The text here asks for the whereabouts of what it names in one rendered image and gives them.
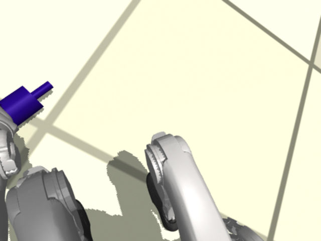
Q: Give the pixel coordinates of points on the right robot foot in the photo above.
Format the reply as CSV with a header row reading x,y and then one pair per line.
x,y
170,225

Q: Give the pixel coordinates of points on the left robot arm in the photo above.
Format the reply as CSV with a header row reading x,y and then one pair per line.
x,y
10,164

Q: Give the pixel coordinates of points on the right robot hand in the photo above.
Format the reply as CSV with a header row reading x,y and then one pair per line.
x,y
239,232

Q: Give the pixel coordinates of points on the left robot foot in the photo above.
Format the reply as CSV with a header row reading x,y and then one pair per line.
x,y
85,221

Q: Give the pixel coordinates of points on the bottle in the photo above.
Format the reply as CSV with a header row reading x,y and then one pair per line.
x,y
21,104

